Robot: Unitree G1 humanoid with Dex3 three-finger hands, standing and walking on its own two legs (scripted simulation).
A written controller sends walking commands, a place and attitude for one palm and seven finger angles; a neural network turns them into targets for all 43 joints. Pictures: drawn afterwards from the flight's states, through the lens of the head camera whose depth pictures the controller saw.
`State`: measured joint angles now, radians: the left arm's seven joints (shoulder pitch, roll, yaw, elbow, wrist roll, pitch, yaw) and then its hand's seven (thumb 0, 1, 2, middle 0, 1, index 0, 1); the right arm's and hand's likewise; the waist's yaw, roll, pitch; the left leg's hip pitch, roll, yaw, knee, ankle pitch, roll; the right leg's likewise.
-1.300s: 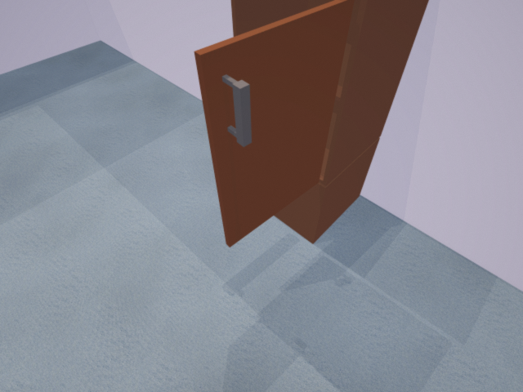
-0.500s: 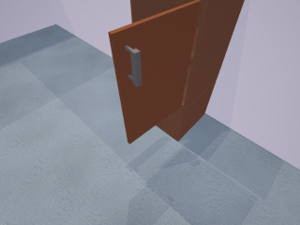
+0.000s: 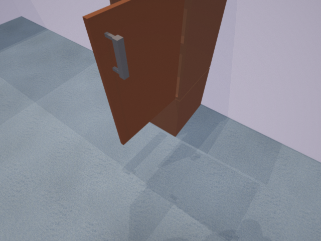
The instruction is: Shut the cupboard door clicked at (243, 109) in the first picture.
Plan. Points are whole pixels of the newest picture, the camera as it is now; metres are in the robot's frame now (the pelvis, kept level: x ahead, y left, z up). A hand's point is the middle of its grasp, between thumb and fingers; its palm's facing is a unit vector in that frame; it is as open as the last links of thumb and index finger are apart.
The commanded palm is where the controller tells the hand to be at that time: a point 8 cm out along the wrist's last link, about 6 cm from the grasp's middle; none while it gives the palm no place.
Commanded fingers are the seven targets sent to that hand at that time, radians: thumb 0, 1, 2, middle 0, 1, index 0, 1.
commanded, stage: walk to a spot facing it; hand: left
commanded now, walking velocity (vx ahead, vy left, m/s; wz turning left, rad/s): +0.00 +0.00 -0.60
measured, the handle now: (116, 56) +0.57 +0.16 +0.14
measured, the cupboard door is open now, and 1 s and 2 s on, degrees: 85 85 85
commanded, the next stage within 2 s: none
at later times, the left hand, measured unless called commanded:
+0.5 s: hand out of the picture +0.09 +0.18 -0.16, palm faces -0.20 -0.95 -0.25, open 7.3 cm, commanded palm none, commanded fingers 0.00 0.90 0.90 -0.20 -0.30 -0.20 -0.30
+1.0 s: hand (131, 214) +0.21 +0.10 -0.16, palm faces -0.56 -0.77 -0.30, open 7.3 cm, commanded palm none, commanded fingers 0.00 0.90 0.90 -0.20 -0.30 -0.20 -0.30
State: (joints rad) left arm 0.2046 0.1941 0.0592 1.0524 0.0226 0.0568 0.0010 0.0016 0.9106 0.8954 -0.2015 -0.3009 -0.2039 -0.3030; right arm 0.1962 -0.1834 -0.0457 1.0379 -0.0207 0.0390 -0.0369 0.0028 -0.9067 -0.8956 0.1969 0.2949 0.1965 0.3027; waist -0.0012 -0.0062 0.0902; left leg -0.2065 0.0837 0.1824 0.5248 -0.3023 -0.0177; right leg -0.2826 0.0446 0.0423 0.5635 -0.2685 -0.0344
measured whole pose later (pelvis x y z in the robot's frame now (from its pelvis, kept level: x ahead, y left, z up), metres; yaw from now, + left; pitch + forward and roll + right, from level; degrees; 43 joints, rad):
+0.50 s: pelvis +0.00 -0.01 +0.01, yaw -16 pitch +2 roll +2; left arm 0.22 0.20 0.08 0.95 0.03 0.04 0.01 0.00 0.91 0.90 -0.20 -0.30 -0.21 -0.30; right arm 0.05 -0.21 -0.06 0.90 0.00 0.05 -0.03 0.01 -0.91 -0.90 0.19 0.29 0.19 0.30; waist 0.04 -0.02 0.12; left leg -0.39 0.02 -0.01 0.83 -0.44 -0.06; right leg -0.29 0.07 0.15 0.50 -0.23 -0.04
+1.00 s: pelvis +0.00 -0.01 -0.01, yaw -35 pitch +0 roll +0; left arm 0.13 0.24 0.07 0.88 0.02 0.03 0.00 0.00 0.91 0.90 -0.20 -0.30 -0.20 -0.30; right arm 0.20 -0.27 -0.06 0.93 -0.01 0.07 -0.02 0.01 -0.91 -0.90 0.20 0.29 0.20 0.30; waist -0.02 0.04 0.15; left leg -0.41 0.11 0.05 1.07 -0.53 -0.07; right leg -0.36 0.00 -0.01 0.65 -0.31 -0.02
